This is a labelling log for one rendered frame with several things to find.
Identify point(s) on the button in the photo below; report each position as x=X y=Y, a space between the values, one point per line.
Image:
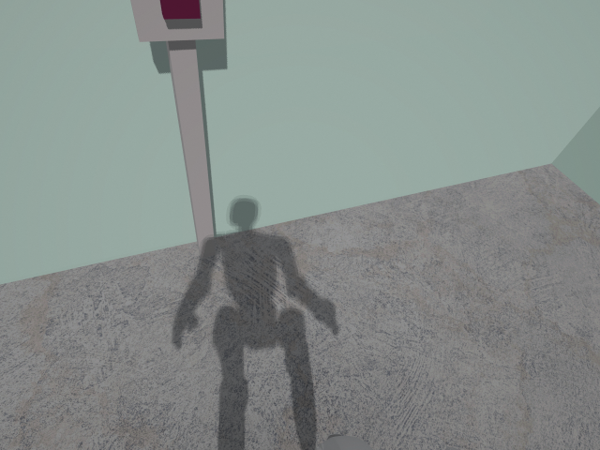
x=180 y=9

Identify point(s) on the panel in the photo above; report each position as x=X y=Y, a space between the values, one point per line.
x=180 y=36

